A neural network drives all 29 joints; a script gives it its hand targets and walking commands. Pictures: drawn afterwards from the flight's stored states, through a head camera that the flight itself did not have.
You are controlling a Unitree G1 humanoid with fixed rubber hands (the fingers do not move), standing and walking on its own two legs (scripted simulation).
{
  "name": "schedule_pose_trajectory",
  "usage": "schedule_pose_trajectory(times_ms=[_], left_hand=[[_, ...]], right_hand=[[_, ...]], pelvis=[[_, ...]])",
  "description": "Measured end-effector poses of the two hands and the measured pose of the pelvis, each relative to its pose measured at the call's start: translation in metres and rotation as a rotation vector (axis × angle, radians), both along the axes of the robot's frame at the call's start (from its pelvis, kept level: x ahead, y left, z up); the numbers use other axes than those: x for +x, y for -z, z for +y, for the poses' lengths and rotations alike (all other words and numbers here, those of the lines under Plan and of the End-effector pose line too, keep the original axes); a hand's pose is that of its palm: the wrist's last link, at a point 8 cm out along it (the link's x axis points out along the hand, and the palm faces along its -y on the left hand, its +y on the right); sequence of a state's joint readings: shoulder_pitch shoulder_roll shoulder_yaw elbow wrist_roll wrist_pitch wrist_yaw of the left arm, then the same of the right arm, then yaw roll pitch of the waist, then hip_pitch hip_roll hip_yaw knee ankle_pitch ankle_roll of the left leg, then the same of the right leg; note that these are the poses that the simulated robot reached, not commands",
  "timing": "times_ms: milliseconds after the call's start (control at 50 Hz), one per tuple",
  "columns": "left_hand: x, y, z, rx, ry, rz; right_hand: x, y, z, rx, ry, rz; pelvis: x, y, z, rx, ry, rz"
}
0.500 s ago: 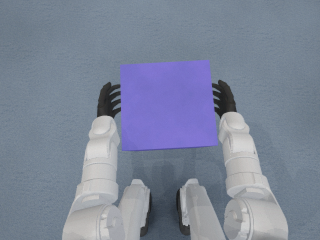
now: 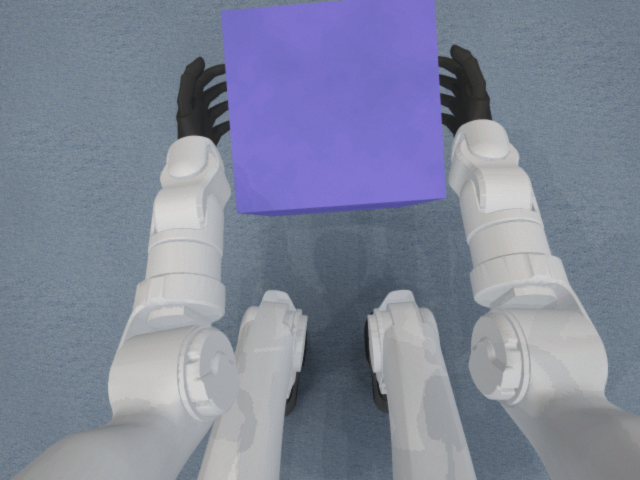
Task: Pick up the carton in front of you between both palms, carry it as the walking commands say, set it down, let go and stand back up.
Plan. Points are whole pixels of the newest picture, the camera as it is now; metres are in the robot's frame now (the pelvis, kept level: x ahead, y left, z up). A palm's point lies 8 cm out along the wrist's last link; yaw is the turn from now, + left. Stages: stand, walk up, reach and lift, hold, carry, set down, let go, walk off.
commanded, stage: set down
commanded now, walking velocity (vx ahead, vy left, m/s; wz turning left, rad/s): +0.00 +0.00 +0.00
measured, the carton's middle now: (332, 133) +0.51 +0.00 -0.18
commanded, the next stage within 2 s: none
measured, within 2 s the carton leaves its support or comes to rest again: rests again in 0.98 s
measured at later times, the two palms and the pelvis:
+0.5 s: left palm (233, 141) +0.52 +0.15 -0.26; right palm (430, 116) +0.56 -0.15 -0.26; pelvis -0.01 +0.00 -0.10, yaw +1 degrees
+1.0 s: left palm (241, 152) +0.52 +0.15 -0.30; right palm (427, 129) +0.55 -0.15 -0.30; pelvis -0.02 +0.00 -0.14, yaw +2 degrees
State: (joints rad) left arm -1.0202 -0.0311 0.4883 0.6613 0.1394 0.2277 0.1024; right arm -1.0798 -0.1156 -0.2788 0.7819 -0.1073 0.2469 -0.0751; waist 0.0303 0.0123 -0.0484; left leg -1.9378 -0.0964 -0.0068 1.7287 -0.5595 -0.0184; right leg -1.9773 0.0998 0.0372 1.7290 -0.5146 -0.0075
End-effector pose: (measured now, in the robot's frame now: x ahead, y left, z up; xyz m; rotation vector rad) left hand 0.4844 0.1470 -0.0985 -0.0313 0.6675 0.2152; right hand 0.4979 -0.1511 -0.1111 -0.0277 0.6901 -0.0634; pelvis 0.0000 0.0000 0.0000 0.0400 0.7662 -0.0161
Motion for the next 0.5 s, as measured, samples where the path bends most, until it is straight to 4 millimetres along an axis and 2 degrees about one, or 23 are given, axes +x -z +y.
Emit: schedule_pose_trajectory(times_ms=[160, 360, 500], left_hand=[[0.007, 0.046, 0.009, -0.005, -0.035, 0.035], [0.023, 0.12, 0.006, 0.004, -0.039, 0.045], [0.04, 0.157, 0.005, 0.015, -0.04, 0.048]], right_hand=[[0.022, 0.038, 0.01, -0.022, -0.047, 0.034], [0.043, 0.114, 0.007, -0.032, -0.074, 0.042], [0.061, 0.154, 0.006, -0.035, -0.093, 0.044]], pelvis=[[-0.013, 0.033, -0.001, 0.0, -0.006, -0.012], [-0.017, 0.073, -0.001, 0.001, -0.012, -0.017], [-0.011, 0.099, -0.003, 0.015, -0.01, -0.047]])
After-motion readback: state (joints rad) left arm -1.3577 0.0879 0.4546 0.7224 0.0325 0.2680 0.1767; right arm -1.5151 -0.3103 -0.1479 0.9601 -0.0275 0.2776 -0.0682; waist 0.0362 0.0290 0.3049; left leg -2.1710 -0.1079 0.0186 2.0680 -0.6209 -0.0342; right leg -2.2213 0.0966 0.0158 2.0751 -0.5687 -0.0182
